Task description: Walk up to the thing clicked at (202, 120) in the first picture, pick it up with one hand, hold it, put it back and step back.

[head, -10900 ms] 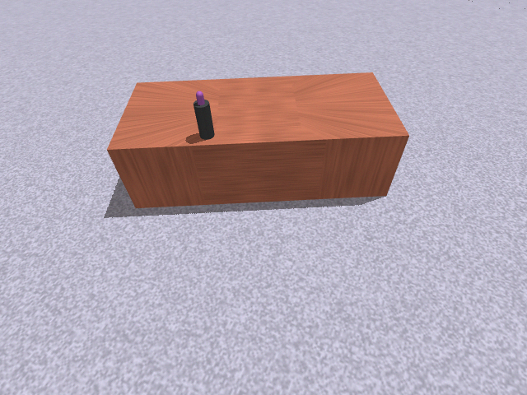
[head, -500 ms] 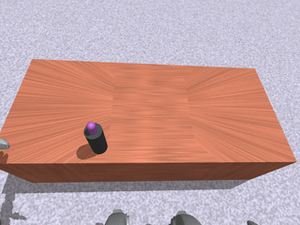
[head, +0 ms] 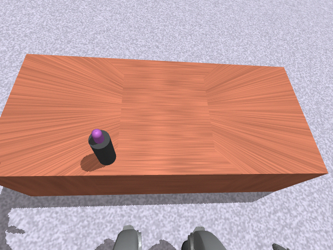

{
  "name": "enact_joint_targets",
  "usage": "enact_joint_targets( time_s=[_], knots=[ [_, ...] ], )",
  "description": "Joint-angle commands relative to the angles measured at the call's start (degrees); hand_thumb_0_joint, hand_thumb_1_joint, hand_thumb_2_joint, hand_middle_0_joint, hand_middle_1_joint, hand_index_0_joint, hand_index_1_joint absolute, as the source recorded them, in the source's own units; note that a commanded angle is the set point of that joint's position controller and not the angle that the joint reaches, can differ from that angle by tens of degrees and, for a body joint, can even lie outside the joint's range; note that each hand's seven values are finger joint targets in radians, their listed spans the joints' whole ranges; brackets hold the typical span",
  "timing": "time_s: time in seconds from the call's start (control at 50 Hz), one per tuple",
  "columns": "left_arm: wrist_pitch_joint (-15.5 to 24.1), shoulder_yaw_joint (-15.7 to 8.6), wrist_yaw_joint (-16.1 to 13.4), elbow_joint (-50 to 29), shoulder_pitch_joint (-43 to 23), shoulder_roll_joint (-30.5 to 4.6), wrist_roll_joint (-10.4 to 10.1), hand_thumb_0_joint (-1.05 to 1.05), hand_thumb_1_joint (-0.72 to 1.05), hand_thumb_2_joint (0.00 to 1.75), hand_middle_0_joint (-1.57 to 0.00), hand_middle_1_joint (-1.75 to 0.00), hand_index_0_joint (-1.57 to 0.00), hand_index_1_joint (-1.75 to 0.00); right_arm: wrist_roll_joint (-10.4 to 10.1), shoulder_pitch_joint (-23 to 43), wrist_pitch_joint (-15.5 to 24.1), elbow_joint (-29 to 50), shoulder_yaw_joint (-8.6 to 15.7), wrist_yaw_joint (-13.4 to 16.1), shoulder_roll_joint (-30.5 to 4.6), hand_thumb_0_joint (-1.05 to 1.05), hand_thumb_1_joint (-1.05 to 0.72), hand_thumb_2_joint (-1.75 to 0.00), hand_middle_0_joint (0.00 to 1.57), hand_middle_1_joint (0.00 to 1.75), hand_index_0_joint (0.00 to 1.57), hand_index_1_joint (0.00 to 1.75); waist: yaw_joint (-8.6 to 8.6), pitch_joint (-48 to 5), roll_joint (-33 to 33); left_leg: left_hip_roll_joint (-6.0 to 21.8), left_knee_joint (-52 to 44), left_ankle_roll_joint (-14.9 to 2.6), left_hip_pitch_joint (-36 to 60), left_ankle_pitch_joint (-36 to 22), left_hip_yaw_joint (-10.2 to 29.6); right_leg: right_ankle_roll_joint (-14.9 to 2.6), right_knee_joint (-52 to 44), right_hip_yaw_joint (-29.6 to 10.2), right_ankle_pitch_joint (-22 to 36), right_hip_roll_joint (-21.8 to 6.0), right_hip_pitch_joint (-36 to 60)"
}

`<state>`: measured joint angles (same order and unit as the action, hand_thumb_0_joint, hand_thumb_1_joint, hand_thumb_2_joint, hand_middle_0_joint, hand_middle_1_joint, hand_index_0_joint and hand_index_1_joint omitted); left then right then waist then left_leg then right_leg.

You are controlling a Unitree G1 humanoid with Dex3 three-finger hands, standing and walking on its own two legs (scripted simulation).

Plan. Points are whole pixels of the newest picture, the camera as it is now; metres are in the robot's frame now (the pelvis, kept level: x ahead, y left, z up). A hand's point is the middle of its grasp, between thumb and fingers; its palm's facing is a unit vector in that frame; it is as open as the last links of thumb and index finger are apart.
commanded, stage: go down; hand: left
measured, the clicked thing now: (102, 146) +0.45 +0.20 -0.20
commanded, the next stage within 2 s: none
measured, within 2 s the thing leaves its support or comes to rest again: neither
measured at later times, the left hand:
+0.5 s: hand out of the picture +0.39 +0.39 +0.04, palm faces +0.18 -0.98 -0.04, open 17.2 cm
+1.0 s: hand out of the picture +0.39 +0.39 +0.04, palm faces +0.18 -0.98 -0.03, open 17.2 cm
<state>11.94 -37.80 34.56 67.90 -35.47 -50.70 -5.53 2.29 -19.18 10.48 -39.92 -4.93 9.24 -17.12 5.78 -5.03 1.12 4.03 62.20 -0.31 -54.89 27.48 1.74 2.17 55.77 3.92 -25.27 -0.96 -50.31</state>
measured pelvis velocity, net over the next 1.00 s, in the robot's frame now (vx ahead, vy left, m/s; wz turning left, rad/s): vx -0.01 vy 0.00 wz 0.00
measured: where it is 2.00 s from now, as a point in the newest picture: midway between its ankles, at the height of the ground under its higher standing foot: outside the picture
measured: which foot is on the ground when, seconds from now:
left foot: down 0.00-1.00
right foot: down 0.00-1.00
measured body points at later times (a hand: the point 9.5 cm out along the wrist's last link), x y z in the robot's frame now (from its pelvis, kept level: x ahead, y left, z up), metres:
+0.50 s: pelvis +0.00 +0.00 -0.01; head +0.13 +0.06 +0.42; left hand +0.38 +0.44 +0.05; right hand +0.08 -0.27 -0.10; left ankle +0.01 +0.11 -0.67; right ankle +0.01 -0.15 -0.67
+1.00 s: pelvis -0.01 +0.00 -0.02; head +0.13 +0.06 +0.41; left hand +0.38 +0.45 +0.05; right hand +0.07 -0.28 -0.10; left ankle +0.01 +0.11 -0.67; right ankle +0.01 -0.15 -0.67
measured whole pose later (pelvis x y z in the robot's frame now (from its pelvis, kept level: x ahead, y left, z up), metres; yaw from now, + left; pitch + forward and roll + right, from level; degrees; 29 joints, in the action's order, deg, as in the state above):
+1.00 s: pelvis -0.01 +0.00 -0.02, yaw +0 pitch +22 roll -5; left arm 15.4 -39.7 37.1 66.3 -37.4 -50.5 -8.4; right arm 2.3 -17.4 10.3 -40.1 -5.5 9.0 -17.0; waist 5.8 -5.0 1.5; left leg 3.7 66.8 -0.4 -60.4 28.6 2.6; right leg 2.2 60.5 4.3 -26.7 -1.2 -55.5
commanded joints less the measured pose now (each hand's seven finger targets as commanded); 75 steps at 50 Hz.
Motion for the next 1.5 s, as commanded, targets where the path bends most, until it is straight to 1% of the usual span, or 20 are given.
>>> enact_joint_targets(
  time_s=[0.0, 0.12, 0.16, 0.26, 0.32, 0.34, 0.42, 0.5, 0.58, 0.64, 0.78, 0.92, 0.96, 1.0, 1.04, 1.2, 1.28, 1.36, 1.46, 1.48],
  knots=[
    [3.8, -3.2, 0.2, -11.0, -15.3, -23.2, -1.6, 0.0, -0.47, 0.06, -0.07, -0.04, -0.05, -0.05, 0.0, -7.1, 1.4, 3.4, 4.3, 1.1, -11.8, 0.0, -0.89, -0.9, 0.2, 0.3, 0.2, 0.3, -1.06, -23.5, -12.6, -2.0, -7.1, 0.09, 22.2, -23.1, 1.4, -3.51, -5.5, -0.9, 14.6, 1.7, 6.0],
    [4.0, -3.9, 0.4, -10.9, -13.8, -23.8, -2.0, 0.0, -0.46, 0.07, -0.07, -0.04, -0.05, -0.06, -0.1, -6.9, 1.1, 3.4, 4.2, 1.1, -11.8, 0.0, -0.89, -0.9, 0.2, 0.3, 0.2, 0.3, -1.58, -23.8, -12.3, -2.1, -6.4, -0.01, 21.0, -23.2, 1.4, -3.45, -5.1, -0.8, 14.7, 1.8, 5.9],
    [4.5, -4.1, 0.5, -12.7, -14.2, -24.1, -2.3, 0.0, -0.47, 0.06, -0.07, -0.04, -0.05, -0.05, -0.2, -6.6, 1.2, 3.2, 4.4, 0.9, -11.9, 0.0, -0.89, -0.9, 0.2, 0.3, 0.2, 0.3, -2.34, -24.0, -15.1, -1.7, -7.0, 0.81, 22.6, -23.9, 2.4, -3.73, -4.0, -0.2, 13.3, 1.9, 3.6],
    [4.6, -3.8, 0.8, -14.5, -15.1, -22.8, -3.1, 0.0, -0.47, 0.05, -0.07, -0.03, -0.05, -0.05, -0.2, -7.0, 1.4, 2.8, 4.7, 0.9, -11.9, 0.0, -0.89, -0.9, 0.2, 0.3, 0.2, 0.3, -1.57, -24.9, -16.0, -1.2, -6.9, 1.2, 25.6, -26.4, 3.1, -3.66, -3.8, 0.1, 13.5, 2.0, 2.3],
    [4.6, -2.3, 0.7, -14.4, -15.2, -19.9, -3.4, 0.0, -0.48, 0.06, -0.07, -0.04, -0.04, -0.05, -0.2, -6.9, 1.5, 2.7, 5.1, 0.8, -12.4, 0.0, -0.89, -0.9, 0.2, 0.3, 0.2, 0.3, -1.2, -24.7, -15.5, -0.6, -7.1, 1.56, 27.0, -28.2, 4.0, -3.85, -3.2, 0.6, 12.9, 2.2, -0.3],
    [4.9, -3.6, 0.6, -14.7, -15.0, -21.9, -3.3, 0.0, -0.46, 0.07, -0.06, -0.04, -0.04, -0.05, -0.1, -7.1, 1.3, 2.5, 4.9, 0.8, -12.3, 0.0, -0.89, -0.9, 0.2, 0.3, 0.2, 0.3, -1.85, -24.6, -15.5, -0.8, -6.9, 1.51, 26.4, -28.5, 3.8, -3.84, -3.2, 0.6, 13.1, 2.1, 0.3],
    [5.1, -3.1, 0.6, -12.9, -15.8, -20.6, -3.5, 0.0, -0.48, 0.06, -0.06, -0.04, -0.04, -0.06, -0.1, -6.7, 1.4, 2.5, 4.6, 0.8, -11.8, 0.0, -0.9, -0.9, 0.2, 0.3, 0.2, 0.3, -1.0, -23.6, -13.2, -1.3, -6.2, 0.87, 23.1, -24.7, 3.3, -3.64, -3.2, 0.0, 12.7, 2.1, 0.8],
    [5.8, -4.0, 0.7, -13.5, -16.1, -22.1, -3.4, 0.0, -0.46, 0.06, -0.06, -0.04, -0.05, -0.05, -0.1, -6.2, 1.2, 2.9, 4.4, 0.8, -11.7, 0.0, -0.89, -0.9, 0.2, 0.3, 0.2, 0.3, -1.67, -23.2, -13.5, -1.8, -6.2, 0.58, 20.6, -20.5, 2.6, -3.68, -3.3, -0.4, 11.2, 1.9, 1.8],
    [6.2, -5.7, 1.2, -13.0, -14.7, -23.9, -3.7, 0.0, -0.45, 0.05, -0.07, -0.04, -0.05, -0.05, 0.0, -6.1, 1.0, 2.9, 4.1, 0.7, -12.0, 0.0, -0.9, -0.9, 0.2, 0.3, 0.2, 0.3, -2.22, -25.5, -15.1, -1.5, -5.7, 1.03, 22.9, -25.1, 3.3, -3.69, -2.1, 0.2, 12.6, 2.0, 0.6],
    [6.1, -5.2, 1.7, -13.0, -13.4, -22.0, -4.3, 0.0, -0.46, 0.06, -0.06, -0.04, -0.04, -0.05, -0.1, -6.3, 0.9, 3.0, 4.2, 0.7, -11.9, 0.0, -0.9, -0.9, 0.2, 0.3, 0.2, 0.3, -1.68, -26.7, -12.6, -1.7, -4.6, 0.59, 23.1, -27.1, 3.0, -3.47, -2.3, -0.1, 14.9, 2.0, 2.1],
    [6.7, -4.9, 2.2, -13.6, -15.0, -21.7, -4.8, 0.0, -0.45, 0.06, -0.06, -0.04, -0.04, -0.06, -0.1, -6.4, 1.1, 2.4, 4.2, 0.8, -12.1, 0.0, -0.9, -0.9, 0.2, 0.3, 0.2, 0.3, -1.44, -25.2, -13.5, -1.5, -4.6, 0.89, 22.4, -25.5, 3.4, -3.66, -1.7, 0.1, 12.8, 1.9, -0.5],
    [7.1, -4.7, 2.5, -13.5, -17.9, -22.8, -4.6, 0.0, -0.45, 0.04, -0.07, -0.03, -0.05, -0.04, -0.1, -5.6, 1.3, 2.9, 4.2, 1.0, -12.2, 0.0, -0.9, -0.9, 0.2, 0.3, 0.2, 0.3, -1.11, -24.2, -14.0, -1.8, -5.3, 0.71, 20.2, -17.9, 3.2, -3.7, -1.8, -0.2, 9.2, 2.0, -1.1],
    [7.2, -5.3, 2.6, -13.9, -19.2, -24.1, -4.7, 0.0, -0.43, 0.05, -0.06, -0.03, -0.04, -0.04, 0.0, -6.2, 1.1, 2.7, 3.9, 1.0, -12.2, 0.0, -0.9, -0.9, 0.2, 0.3, 0.2, 0.3, -1.08, -25.8, -14.3, -2.0, -4.5, 0.46, 20.4, -19.2, 2.7, -3.69, -1.9, -0.5, 10.2, 1.9, -0.3],
    [6.5, -4.7, 3.0, -10.8, -15.9, -22.0, -5.0, 0.0, -0.42, 0.04, -0.06, -0.03, -0.05, -0.04, -0.2, -5.7, 1.1, 3.1, 3.6, 1.1, -11.9, 0.0, -0.9, -0.9, 0.2, 0.3, 0.2, 0.3, -0.99, -24.1, -12.0, -2.1, -4.3, 0.19, 18.7, -18.3, 2.5, -3.51, -2.3, -0.5, 10.4, 2.0, 0.5],
    [6.8, -6.4, 2.7, -12.4, -15.9, -25.0, -5.0, 0.0, -0.45, 0.03, -0.07, -0.03, -0.05, -0.04, -0.2, -5.8, 1.2, 3.0, 3.4, 1.0, -11.9, 0.0, -0.9, -0.9, 0.2, 0.3, 0.2, 0.3, -1.98, -25.3, -12.6, -2.4, -3.8, 0.12, 17.5, -19.2, 2.4, -3.5, -2.0, -0.8, 11.3, 1.8, 1.9],
    [6.9, -5.0, 3.6, -15.8, -15.8, -21.6, -6.2, 0.0, -0.45, 0.04, -0.06, -0.03, -0.04, -0.04, -0.3, -6.0, 1.4, 2.5, 3.9, 1.1, -12.2, 0.0, -0.91, -0.9, 0.2, 0.3, 0.2, 0.3, -1.34, -27.2, -16.0, -1.4, -3.8, 1.22, 24.6, -27.5, 3.7, -3.6, -0.8, 0.3, 13.3, 2.0, -2.1],
    [6.9, -5.3, 3.3, -13.8, -16.5, -20.9, -6.5, 0.0, -0.45, 0.05, -0.06, -0.03, -0.04, -0.05, -0.4, -6.1, 1.5, 2.4, 3.9, 1.3, -12.0, 0.0, -0.9, -0.9, 0.2, 0.3, 0.2, 0.3, -0.66, -24.7, -13.3, -1.5, -4.1, 0.89, 21.7, -23.3, 3.8, -3.63, -1.1, 0.4, 11.4, 2.2, -2.0],
    [7.3, -5.7, 3.0, -14.8, -17.5, -23.0, -6.1, 0.0, -0.45, 0.02, -0.07, -0.03, -0.05, -0.04, -0.4, -5.2, 1.5, 2.9, 3.9, 1.4, -12.0, 0.0, -0.9, -0.9, 0.2, 0.3, 0.2, 0.3, -1.71, -23.8, -14.5, -1.9, -5.3, 0.72, 19.4, -16.9, 3.3, -3.75, -1.5, -0.2, 8.2, 2.0, -1.4],
    [7.3, -5.7, 3.8, -14.1, -16.1, -22.2, -6.4, 0.0, -0.42, 0.03, -0.06, -0.02, -0.05, -0.03, -0.4, -5.3, 1.5, 3.2, 3.6, 1.3, -11.9, 0.0, -0.9, -0.9, 0.2, 0.3, 0.2, 0.3, -1.8, -25.3, -13.9, -2.0, -4.3, 0.7, 20.4, -20.2, 3.0, -3.68, -1.4, -0.2, 10.3, 2.1, -0.8],
    [7.2, -5.4, 4.0, -12.9, -15.9, -21.4, -6.7, 0.0, -0.43, 0.02, -0.07, -0.02, -0.05, -0.03, -0.4, -5.3, 1.5, 3.0, 3.5, 1.3, -11.8, 0.0, -0.91, -0.9, 0.2, 0.3, 0.2, 0.3, -1.08, -24.8, -13.2, -1.9, -3.9, 0.68, 19.7, -20.6, 3.3, -3.65, -1.2, 0.1, 10.5, 2.2, -1.2]
  ],
)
